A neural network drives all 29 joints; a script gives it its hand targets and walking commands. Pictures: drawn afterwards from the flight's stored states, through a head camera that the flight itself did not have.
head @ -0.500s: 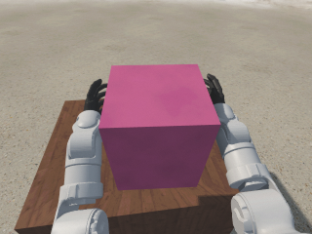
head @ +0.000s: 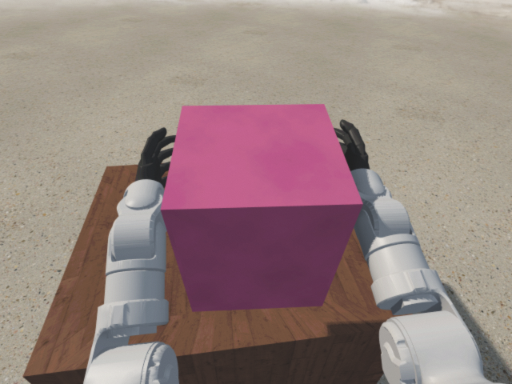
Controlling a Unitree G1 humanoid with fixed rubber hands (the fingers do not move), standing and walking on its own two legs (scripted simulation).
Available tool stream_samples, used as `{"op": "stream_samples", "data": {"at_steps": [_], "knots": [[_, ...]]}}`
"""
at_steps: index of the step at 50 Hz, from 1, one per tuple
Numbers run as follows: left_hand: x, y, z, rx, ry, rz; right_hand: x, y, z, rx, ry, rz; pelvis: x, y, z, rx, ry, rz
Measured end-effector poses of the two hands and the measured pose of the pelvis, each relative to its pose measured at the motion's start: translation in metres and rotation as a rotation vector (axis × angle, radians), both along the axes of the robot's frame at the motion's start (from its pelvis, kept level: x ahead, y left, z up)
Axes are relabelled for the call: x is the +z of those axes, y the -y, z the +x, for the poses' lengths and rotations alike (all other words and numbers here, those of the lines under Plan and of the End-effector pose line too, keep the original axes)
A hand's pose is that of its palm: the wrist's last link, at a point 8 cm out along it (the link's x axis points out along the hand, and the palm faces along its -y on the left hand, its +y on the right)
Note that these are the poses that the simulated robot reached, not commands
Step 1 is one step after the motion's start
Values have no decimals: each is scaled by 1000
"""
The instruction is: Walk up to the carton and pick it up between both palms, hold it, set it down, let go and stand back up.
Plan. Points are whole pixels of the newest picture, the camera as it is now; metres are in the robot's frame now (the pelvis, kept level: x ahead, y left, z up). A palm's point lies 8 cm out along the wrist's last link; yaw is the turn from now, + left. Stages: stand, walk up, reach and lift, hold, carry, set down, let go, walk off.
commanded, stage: hold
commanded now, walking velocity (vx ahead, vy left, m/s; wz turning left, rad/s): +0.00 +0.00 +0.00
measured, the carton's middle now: (256, 211) +0.35 +0.00 +0.15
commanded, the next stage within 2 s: set down in 0.56 s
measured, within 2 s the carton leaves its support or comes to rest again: neither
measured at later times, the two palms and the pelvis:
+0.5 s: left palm (152, 181) +0.36 +0.15 +0.20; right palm (354, 172) +0.38 -0.15 +0.20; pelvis +0.00 +0.00 +0.00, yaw +0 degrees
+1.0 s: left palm (146, 183) +0.38 +0.16 +0.18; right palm (338, 169) +0.40 -0.14 +0.19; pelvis +0.01 -0.01 +0.00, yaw +0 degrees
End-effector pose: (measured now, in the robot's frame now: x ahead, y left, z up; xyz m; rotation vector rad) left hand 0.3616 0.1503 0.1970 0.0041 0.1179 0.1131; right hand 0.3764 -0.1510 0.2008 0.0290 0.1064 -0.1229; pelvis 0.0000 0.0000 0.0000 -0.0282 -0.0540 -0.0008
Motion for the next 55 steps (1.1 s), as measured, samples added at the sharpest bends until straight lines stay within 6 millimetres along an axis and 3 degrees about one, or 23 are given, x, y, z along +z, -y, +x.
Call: {"op": "stream_samples", "data": {"at_steps": [33, 41, 55], "knots": [[-3, 2, 3, -7, -14, 8, -4, 3, 2, 1, -9, -19, 0, 1, 2, 1, 4, 1], [6, 0, 7, -1, 57, 54, 6, 0, 9, 16, 76, -64, 1, 3, 6, 1, 2, 4], [-19, -15, 21, 35, 28, 95, -21, -15, 36, 64, 111, -75, 2, 6, 17, 3, 3, 9]]}}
